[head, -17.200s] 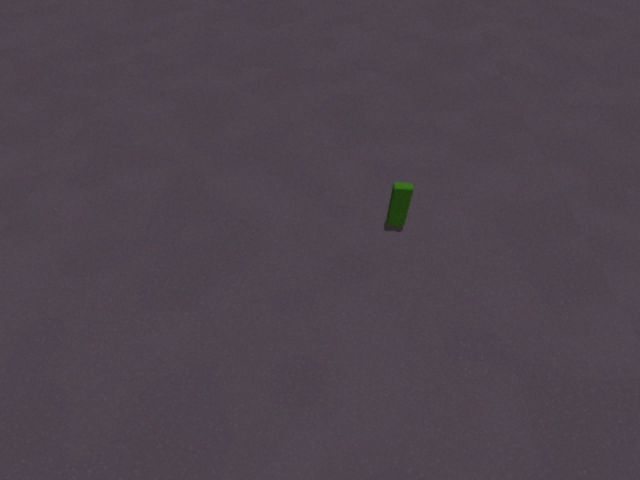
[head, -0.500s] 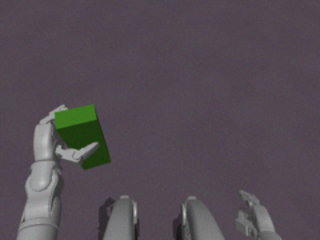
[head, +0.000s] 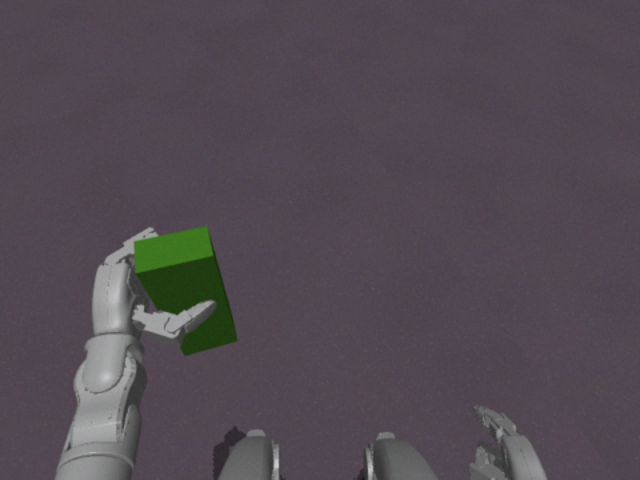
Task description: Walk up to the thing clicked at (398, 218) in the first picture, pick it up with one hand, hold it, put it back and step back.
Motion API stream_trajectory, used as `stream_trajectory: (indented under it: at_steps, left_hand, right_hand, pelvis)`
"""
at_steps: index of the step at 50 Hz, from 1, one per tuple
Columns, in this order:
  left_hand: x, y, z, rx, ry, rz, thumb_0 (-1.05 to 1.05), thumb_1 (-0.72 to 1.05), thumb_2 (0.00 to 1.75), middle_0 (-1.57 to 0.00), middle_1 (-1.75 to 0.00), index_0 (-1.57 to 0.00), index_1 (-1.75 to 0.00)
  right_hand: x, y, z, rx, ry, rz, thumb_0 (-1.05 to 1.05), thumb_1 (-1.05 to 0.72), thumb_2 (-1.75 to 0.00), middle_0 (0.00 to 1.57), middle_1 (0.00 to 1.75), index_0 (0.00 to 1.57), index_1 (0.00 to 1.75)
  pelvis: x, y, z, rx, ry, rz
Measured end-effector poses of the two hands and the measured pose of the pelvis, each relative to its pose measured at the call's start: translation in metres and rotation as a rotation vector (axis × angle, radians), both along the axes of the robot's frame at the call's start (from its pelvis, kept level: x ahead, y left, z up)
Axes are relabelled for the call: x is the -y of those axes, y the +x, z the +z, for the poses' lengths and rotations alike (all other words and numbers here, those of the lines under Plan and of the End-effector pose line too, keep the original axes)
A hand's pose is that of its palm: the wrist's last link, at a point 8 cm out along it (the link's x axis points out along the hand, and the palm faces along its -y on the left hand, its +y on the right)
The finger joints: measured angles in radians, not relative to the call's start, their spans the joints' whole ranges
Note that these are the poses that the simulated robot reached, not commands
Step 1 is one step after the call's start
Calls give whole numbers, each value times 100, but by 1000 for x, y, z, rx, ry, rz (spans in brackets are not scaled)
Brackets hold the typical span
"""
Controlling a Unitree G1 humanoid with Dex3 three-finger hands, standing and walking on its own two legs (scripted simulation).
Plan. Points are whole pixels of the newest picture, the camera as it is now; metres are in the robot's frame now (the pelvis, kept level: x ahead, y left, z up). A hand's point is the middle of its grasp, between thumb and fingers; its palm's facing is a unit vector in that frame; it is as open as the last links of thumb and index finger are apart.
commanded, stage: lift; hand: left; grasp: from the side
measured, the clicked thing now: (194, 299) +0.33 +0.16 +0.01
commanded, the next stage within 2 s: hold in 0.40 s
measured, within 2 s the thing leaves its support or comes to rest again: neither
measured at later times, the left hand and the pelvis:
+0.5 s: hand (178, 267) +0.34 +0.17 +0.06, palm faces +0.09 -1.00 +0.00, open 8.8 cm; pelvis +0.01 +0.00 +0.03, yaw +0 degrees
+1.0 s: hand (181, 262) +0.34 +0.16 +0.08, palm faces +0.08 -1.00 +0.00, open 8.7 cm; pelvis +0.01 -0.01 +0.04, yaw +0 degrees
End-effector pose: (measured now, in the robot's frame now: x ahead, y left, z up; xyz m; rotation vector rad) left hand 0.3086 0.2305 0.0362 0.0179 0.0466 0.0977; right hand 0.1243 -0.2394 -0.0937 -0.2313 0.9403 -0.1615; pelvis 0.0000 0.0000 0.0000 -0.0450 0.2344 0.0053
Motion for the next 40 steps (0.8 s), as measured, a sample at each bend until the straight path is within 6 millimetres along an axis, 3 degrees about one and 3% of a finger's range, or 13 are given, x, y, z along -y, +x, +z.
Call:
stream_trajectory:
  at_steps: [15,40]
  left_hand:
    - [6,7,19,9,-11,-9,1,-40,106,-94,-124,-92,-122]
    - [16,10,40,25,-16,-10,1,-40,105,-94,-123,-92,-121]
  right_hand:
    - [4,7,19,-6,-2,2,1,-92,-89,21,30,20,30]
    - [9,10,30,-14,16,-1,1,-93,-89,21,30,20,30]
  pelvis:
    - [2,9,19,50,7,-1]
    - [7,16,33,100,19,-2]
